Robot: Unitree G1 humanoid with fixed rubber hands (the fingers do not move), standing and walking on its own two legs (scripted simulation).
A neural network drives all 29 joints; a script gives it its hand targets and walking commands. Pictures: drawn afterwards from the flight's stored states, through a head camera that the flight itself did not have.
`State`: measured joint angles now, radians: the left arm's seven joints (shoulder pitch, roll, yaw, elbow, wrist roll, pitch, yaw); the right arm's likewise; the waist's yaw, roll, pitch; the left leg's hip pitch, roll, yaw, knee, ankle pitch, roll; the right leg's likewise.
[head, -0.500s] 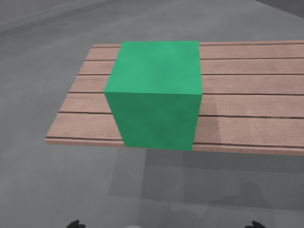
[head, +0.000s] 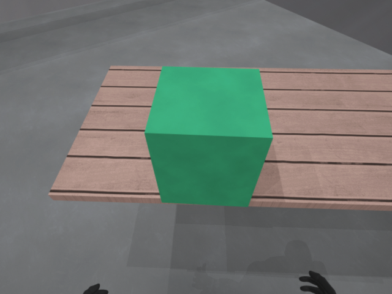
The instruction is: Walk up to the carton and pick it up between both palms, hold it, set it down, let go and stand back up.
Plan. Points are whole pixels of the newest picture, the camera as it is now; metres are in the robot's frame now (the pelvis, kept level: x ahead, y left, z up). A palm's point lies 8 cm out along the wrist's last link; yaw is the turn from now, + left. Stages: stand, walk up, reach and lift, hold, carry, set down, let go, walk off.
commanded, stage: walk up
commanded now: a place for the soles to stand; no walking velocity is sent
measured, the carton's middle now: (207, 140) +0.43 +0.00 +0.06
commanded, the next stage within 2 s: stand in 0.36 s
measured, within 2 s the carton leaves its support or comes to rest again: neither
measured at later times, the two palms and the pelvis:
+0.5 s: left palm out of the picture +0.08 +0.24 -0.10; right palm out of the picture +0.07 -0.26 -0.10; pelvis -0.01 -0.01 +0.00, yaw -2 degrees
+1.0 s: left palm out of the picture +0.09 +0.24 -0.11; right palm out of the picture +0.06 -0.28 -0.12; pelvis -0.01 -0.01 -0.01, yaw -2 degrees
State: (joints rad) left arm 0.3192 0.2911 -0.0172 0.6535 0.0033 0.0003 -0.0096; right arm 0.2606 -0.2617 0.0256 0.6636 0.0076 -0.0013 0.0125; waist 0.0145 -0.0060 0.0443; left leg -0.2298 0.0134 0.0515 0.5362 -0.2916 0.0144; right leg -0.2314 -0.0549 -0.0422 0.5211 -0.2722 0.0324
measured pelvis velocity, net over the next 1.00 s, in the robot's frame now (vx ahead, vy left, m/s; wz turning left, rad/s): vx -0.01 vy -0.01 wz -0.04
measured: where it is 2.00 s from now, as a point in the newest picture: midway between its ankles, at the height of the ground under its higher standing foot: outside the picture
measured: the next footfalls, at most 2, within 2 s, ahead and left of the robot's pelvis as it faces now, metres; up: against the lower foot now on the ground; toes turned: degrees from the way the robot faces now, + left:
none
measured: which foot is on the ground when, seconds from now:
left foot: down 0.00-1.00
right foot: down 0.00-1.00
